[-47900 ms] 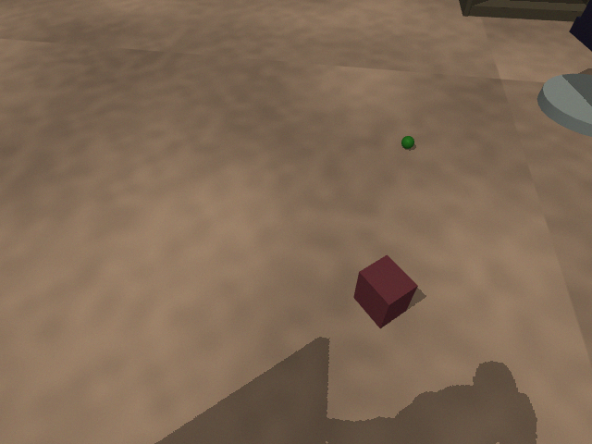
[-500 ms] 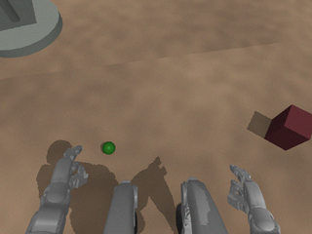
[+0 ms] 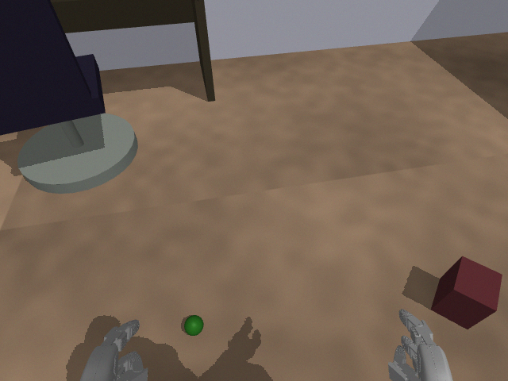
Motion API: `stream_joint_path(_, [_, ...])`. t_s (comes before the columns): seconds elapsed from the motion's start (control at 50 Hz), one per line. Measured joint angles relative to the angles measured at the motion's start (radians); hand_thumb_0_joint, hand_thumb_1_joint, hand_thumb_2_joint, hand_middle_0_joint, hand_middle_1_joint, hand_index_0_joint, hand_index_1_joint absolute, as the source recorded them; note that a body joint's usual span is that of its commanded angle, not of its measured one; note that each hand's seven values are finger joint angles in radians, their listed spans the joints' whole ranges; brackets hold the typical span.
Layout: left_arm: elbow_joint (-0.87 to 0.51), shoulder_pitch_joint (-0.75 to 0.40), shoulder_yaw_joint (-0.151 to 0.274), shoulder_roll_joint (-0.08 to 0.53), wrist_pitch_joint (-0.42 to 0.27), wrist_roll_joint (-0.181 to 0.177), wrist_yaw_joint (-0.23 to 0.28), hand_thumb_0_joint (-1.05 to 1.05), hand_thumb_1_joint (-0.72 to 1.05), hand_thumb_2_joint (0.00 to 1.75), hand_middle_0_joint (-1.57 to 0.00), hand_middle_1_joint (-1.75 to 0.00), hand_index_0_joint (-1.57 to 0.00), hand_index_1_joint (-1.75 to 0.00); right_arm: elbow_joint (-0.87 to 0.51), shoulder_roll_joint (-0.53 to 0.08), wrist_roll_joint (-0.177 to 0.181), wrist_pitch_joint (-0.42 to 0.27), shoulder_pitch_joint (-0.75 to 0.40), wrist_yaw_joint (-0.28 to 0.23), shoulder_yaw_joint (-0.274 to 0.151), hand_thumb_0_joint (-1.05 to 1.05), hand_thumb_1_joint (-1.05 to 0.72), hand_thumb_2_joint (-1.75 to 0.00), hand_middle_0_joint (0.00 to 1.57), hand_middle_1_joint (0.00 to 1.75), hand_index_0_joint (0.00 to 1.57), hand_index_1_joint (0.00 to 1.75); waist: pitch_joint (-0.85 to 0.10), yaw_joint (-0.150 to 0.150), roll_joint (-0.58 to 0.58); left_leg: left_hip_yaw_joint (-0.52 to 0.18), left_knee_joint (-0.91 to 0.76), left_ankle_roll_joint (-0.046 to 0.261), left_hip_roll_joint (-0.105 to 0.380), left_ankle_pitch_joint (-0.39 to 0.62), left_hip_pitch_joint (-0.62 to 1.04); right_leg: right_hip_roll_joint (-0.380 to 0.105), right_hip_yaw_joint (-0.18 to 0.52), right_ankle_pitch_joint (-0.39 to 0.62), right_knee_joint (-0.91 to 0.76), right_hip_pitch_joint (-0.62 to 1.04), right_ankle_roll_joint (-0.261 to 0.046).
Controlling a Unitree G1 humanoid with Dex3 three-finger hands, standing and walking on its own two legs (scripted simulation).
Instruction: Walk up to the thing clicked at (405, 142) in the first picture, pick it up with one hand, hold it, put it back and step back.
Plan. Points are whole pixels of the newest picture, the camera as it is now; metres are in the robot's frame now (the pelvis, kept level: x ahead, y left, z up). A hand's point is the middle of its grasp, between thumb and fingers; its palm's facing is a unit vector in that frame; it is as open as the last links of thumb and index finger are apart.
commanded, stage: home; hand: left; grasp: from above
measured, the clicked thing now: (193, 325) +0.45 +0.23 -0.68
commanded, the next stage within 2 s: stand in 1.96 s
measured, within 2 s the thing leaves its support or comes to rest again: neither
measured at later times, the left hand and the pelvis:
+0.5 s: hand out of the picture +0.16 +0.18 -0.04, palm faces +0.05 -0.98 -0.20, open 7.4 cm; pelvis +0.00 +0.00 +0.00, yaw +0 degrees
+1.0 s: hand out of the picture +0.16 +0.18 -0.04, palm faces +0.05 -0.98 -0.20, open 7.4 cm; pelvis +0.00 +0.00 +0.00, yaw +0 degrees
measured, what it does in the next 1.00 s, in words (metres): stands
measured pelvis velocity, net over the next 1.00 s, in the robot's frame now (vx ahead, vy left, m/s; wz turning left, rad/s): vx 0.00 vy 0.00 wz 0.00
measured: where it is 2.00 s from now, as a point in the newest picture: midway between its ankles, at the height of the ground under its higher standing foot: outside the picture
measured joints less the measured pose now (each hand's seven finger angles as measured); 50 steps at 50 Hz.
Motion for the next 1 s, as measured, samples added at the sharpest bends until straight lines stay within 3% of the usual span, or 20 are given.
stream_joint_path(0.26, [0.02, -0.014, -0.004, -0.002, 0.0, 0.016, -0.03, 0.01, 0.91, 0.9, -0.2, -0.3, -0.2, -0.3, 0.011, 0.009, -0.019, -0.038, -0.046, 0.011, 0.01, 0.01, -0.9, -0.9, 0.2, 0.3, 0.21, 0.3, 0.031, 0.026, -0.012, -0.004, -0.013, 0.0, -0.007, 0.006, 0.037, -0.007, -0.004, 0.001, -0.009, 0.039, 0.001])
stream_joint_path(1.0, [0.019, -0.014, -0.007, 0.0, -0.005, 0.016, -0.03, 0.01, 0.91, 0.9, -0.2, -0.3, -0.2, -0.3, 0.034, 0.004, -0.017, -0.046, -0.025, 0.006, 0.0, 0.01, -0.9, -0.9, 0.2, 0.3, 0.21, 0.3, 0.039, 0.021, -0.011, 0.001, -0.013, -0.002, -0.002, 0.007, 0.04, -0.002, 0.002, 0.003, -0.004, 0.036, -0.001])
